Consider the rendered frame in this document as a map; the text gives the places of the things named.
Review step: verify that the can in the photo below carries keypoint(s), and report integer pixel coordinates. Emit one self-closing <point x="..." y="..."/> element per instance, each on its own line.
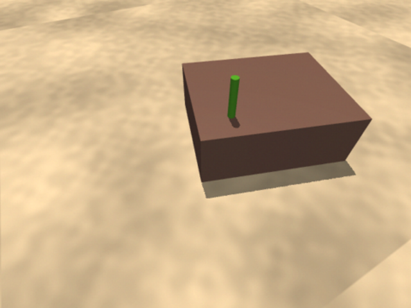
<point x="233" y="95"/>

